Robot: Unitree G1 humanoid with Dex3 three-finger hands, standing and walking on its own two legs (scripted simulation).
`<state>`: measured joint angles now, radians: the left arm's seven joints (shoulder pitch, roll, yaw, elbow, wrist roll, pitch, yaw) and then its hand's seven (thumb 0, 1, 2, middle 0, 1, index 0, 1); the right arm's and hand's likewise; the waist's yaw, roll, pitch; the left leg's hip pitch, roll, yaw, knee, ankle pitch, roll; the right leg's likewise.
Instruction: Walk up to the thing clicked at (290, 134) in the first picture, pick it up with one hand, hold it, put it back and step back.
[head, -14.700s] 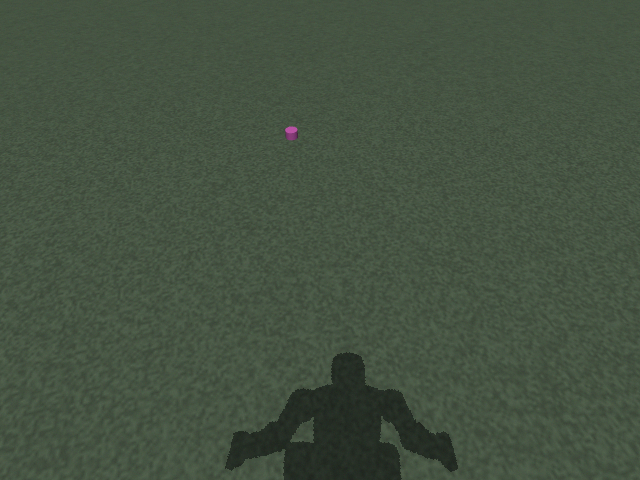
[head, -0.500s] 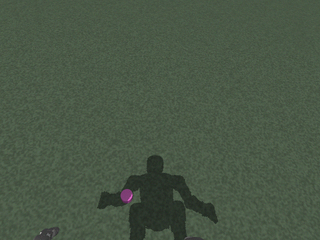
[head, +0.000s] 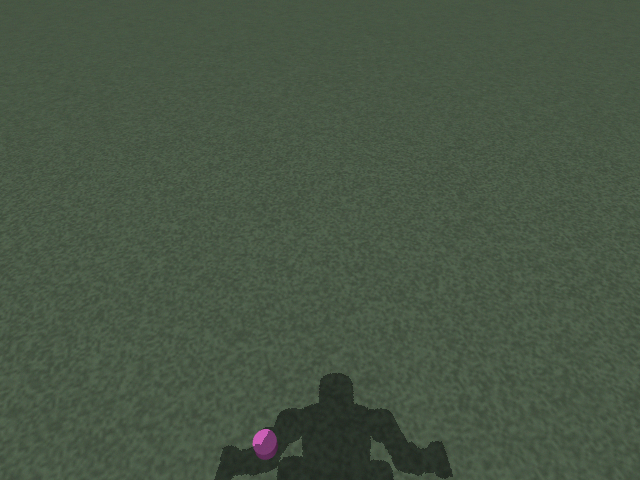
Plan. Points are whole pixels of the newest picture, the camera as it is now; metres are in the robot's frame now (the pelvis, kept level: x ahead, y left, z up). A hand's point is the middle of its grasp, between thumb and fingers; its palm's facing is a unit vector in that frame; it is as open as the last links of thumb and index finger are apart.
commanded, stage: walk up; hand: left
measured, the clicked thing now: (265, 444) +0.42 +0.20 -0.75
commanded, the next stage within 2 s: none
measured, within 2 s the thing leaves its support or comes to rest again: neither
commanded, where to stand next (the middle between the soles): +0.03 +0.00 m, yaw +1 degrees
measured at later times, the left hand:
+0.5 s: hand out of the picture +0.09 +0.24 -0.15, palm faces -0.01 -0.94 -0.33, open 7.4 cm
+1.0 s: hand out of the picture +0.09 +0.24 -0.15, palm faces -0.01 -0.95 -0.32, open 7.4 cm
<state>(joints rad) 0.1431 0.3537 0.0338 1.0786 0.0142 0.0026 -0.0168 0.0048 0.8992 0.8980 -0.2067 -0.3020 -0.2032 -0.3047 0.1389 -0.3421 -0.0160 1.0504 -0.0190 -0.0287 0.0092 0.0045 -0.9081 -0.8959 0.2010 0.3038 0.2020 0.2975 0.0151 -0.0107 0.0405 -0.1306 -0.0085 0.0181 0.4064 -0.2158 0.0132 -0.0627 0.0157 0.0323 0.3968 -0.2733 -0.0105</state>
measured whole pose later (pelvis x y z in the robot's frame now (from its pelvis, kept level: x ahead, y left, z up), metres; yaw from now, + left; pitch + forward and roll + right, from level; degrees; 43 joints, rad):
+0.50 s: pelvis +0.01 -0.01 +0.00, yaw -1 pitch -2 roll +0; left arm 0.11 0.35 0.03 1.11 0.01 0.00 -0.01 0.00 0.90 0.90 -0.21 -0.30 -0.20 -0.30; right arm 0.13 -0.34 -0.02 1.09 -0.02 -0.02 0.00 0.00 -0.91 -0.90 0.20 0.30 0.20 0.30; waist 0.00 -0.01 0.05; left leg -0.12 0.02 0.02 0.36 -0.21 0.00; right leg -0.04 0.04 0.04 0.33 -0.25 -0.03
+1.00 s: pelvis +0.01 -0.01 +0.00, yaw -1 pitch -3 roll +0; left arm 0.11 0.34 0.03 1.11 0.01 0.00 -0.01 0.00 0.90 0.90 -0.21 -0.30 -0.20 -0.30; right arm 0.11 -0.34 -0.02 1.09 -0.02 -0.02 0.00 0.00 -0.91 -0.90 0.20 0.30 0.20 0.30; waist 0.00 -0.01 0.05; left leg -0.10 0.02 0.03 0.34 -0.19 0.00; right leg -0.04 0.04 0.05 0.33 -0.24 -0.03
